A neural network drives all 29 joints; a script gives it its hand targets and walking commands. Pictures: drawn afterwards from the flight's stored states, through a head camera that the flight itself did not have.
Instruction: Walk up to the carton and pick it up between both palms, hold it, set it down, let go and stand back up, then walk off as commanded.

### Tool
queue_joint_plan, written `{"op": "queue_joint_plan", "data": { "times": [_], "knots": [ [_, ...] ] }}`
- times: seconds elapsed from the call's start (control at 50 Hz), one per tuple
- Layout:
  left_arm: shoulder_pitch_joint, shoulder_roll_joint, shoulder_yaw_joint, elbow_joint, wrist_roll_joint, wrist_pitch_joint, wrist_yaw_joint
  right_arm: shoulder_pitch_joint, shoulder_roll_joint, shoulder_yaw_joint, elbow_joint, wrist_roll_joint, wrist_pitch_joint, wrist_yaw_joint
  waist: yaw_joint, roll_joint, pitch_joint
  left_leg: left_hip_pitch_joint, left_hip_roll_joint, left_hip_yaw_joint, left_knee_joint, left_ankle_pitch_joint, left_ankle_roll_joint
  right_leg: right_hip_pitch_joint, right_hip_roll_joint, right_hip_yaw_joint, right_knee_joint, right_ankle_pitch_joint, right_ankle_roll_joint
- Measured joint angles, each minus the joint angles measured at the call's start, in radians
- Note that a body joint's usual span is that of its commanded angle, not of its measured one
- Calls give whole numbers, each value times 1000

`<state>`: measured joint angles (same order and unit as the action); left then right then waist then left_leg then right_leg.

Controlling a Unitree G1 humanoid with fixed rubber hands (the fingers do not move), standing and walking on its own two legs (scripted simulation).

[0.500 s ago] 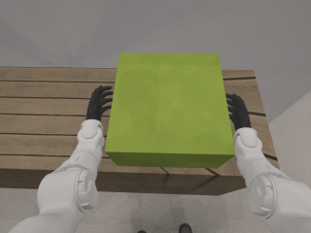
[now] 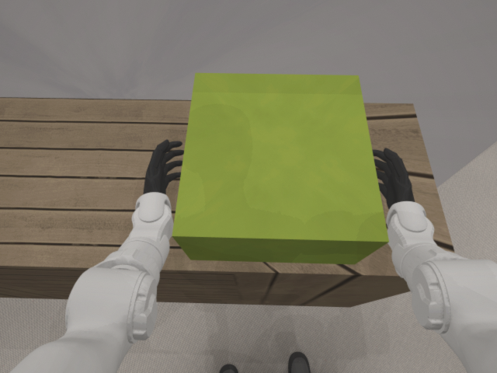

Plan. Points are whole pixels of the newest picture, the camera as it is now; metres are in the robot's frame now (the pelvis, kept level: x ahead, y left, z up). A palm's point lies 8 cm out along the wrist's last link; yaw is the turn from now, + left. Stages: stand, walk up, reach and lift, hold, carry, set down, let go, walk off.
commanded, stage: set down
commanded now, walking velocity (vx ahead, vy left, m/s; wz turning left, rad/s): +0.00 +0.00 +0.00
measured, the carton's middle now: (274, 167) +0.46 -0.02 -0.04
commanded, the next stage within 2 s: none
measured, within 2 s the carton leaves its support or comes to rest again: neither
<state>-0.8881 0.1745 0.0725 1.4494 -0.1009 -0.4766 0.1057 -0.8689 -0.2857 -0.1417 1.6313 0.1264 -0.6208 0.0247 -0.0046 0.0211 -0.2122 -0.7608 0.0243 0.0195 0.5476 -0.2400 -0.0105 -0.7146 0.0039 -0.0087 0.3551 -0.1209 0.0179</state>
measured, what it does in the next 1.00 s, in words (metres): shifts its weight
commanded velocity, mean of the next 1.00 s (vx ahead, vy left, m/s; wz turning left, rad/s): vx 0.00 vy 0.00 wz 0.00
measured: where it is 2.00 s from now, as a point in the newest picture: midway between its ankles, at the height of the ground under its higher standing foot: outside the picture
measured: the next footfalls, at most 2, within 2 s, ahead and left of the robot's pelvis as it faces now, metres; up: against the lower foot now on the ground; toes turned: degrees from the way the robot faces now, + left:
none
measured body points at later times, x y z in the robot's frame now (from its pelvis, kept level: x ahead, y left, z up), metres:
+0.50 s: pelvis -0.06 -0.01 -0.01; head +0.05 -0.01 +0.43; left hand +0.33 +0.19 -0.04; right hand +0.35 -0.26 -0.01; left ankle -0.05 +0.10 -0.73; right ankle -0.01 -0.14 -0.73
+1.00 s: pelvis -0.08 -0.02 -0.02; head +0.00 -0.03 +0.43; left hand +0.31 +0.20 -0.01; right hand +0.32 -0.26 -0.01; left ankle -0.05 +0.10 -0.73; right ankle -0.01 -0.14 -0.73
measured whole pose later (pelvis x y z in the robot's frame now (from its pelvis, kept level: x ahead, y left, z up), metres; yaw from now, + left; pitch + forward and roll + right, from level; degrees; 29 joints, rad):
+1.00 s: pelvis -0.08 -0.02 -0.02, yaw +1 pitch +19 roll -1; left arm -0.69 0.26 -0.09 1.32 -0.36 -0.42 0.01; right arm -0.64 -0.35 0.10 1.19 0.34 -0.32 0.01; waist 0.00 0.03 -0.20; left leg -0.75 0.02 0.02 0.66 -0.23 -0.01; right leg -0.77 0.00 -0.01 0.59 -0.15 0.01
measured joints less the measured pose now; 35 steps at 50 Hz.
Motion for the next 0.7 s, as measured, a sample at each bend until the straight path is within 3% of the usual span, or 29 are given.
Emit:
{"op": "queue_joint_plan", "data": {
  "times": [0.18,0.32,0.48,0.58,0.7],
  "knots": [
    [13,1,0,21,-13,-8,-20,9,-69,77,-14,77,-4,30,0,30,5,-12,0,0,0,5,0,-17,0,0,10,6,9],
    [73,2,-1,17,-33,-34,-39,78,-92,172,-152,153,2,33,0,34,5,-13,0,0,0,10,0,-31,0,0,36,14,9],
    [166,11,-15,-16,-65,-35,-61,107,-90,228,-200,181,77,40,0,29,4,-12,1,0,6,32,0,-38,0,0,56,34,8],
    [217,26,-49,-110,-106,-29,-65,171,-89,229,-322,192,110,33,0,35,-3,-11,1,0,15,46,0,-38,0,0,70,46,6],
    [196,56,-78,-102,-145,3,-78,190,-84,239,-331,210,225,23,0,24,2,-3,1,0,30,43,0,-41,0,0,106,36,3]
  ]
}}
